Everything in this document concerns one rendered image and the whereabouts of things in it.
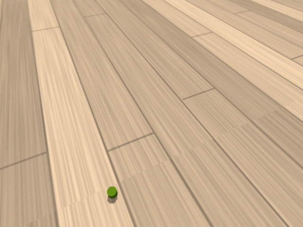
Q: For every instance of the tin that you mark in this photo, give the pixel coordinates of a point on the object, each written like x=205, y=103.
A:
x=112, y=192

